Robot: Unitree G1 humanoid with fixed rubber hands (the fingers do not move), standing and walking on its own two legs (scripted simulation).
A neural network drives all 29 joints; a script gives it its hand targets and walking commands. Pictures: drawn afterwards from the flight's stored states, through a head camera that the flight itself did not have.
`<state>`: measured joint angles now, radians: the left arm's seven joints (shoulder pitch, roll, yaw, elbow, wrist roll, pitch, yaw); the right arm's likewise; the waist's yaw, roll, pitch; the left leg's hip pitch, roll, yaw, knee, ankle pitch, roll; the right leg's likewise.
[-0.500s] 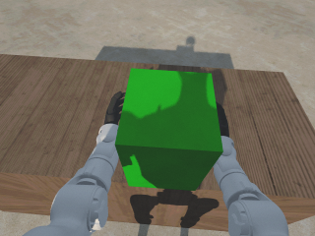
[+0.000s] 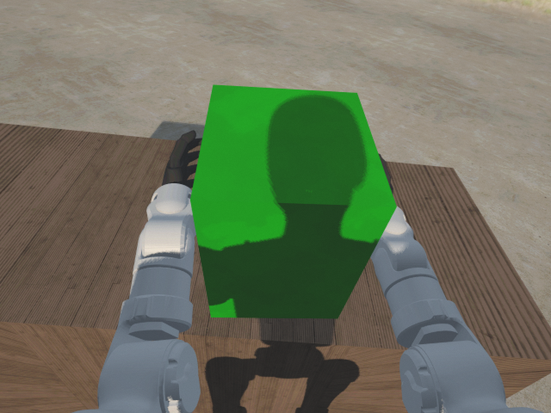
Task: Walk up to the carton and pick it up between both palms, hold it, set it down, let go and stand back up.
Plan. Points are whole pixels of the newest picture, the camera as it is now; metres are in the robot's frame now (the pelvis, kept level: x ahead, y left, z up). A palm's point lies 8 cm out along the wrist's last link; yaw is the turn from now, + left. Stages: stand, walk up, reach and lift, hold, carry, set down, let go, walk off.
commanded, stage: reach and lift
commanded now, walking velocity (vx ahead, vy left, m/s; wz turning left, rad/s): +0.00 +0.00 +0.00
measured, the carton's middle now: (280, 210) +0.37 -0.03 +0.13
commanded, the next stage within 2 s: hold in 1.60 s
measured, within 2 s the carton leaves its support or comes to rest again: neither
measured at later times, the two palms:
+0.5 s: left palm (181, 176) +0.37 +0.11 +0.19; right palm (389, 201) +0.35 -0.18 +0.17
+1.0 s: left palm (169, 172) +0.37 +0.12 +0.20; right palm (384, 191) +0.35 -0.17 +0.18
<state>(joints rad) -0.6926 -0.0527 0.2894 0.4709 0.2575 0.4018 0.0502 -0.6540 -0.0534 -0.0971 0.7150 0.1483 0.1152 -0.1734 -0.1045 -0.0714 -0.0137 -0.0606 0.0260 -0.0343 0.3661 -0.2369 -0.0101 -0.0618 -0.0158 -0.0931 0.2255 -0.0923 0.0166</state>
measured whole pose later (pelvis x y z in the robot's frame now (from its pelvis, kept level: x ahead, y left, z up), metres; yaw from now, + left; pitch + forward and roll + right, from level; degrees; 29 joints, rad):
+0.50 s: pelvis -0.02 -0.01 +0.00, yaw -1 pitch -5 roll -1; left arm -0.75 -0.07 0.31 0.35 0.27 0.60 0.05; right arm -0.69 -0.06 -0.11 0.63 0.16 0.27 -0.16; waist -0.08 -0.04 0.00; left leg -0.05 0.03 -0.03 0.35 -0.21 -0.02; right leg -0.07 -0.01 -0.07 0.24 -0.08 0.01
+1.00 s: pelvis -0.01 +0.00 +0.00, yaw +0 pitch -5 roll -2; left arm -0.72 -0.05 0.29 0.25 0.27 0.69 0.03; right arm -0.70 -0.07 -0.07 0.56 0.23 0.34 -0.20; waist -0.10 -0.05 -0.01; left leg -0.05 0.02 -0.04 0.39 -0.24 -0.01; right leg -0.06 -0.01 -0.07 0.25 -0.09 0.01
